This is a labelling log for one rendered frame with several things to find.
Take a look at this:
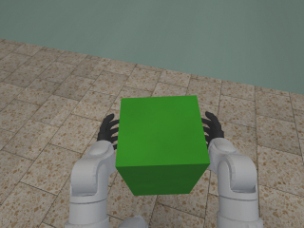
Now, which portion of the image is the carton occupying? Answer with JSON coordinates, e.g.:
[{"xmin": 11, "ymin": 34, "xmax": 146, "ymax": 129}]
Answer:
[{"xmin": 115, "ymin": 95, "xmax": 210, "ymax": 196}]

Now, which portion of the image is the right robot hand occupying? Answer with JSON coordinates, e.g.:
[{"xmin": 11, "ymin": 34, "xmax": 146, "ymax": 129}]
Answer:
[{"xmin": 201, "ymin": 111, "xmax": 224, "ymax": 149}]

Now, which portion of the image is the robot left forearm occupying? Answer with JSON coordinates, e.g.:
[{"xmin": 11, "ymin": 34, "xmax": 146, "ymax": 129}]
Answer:
[{"xmin": 65, "ymin": 140, "xmax": 117, "ymax": 228}]

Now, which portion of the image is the robot right forearm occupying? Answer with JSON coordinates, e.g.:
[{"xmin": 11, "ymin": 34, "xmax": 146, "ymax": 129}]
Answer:
[{"xmin": 207, "ymin": 138, "xmax": 264, "ymax": 228}]

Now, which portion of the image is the left robot shin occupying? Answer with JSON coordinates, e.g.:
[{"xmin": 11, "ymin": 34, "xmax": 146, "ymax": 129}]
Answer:
[{"xmin": 134, "ymin": 215, "xmax": 144, "ymax": 220}]

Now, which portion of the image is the left robot hand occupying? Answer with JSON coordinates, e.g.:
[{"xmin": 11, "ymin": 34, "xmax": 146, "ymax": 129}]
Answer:
[{"xmin": 96, "ymin": 113, "xmax": 120, "ymax": 150}]

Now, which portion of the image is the left robot thigh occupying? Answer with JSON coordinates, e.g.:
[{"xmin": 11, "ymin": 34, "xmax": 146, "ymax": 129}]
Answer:
[{"xmin": 117, "ymin": 217, "xmax": 149, "ymax": 228}]

